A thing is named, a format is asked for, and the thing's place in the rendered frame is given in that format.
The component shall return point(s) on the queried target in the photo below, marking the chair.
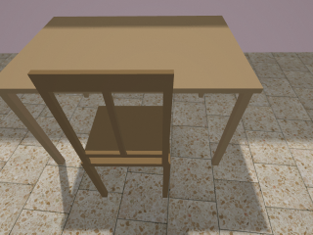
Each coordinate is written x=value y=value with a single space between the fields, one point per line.
x=120 y=135

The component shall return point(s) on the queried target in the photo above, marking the table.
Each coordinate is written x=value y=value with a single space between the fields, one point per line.
x=202 y=51

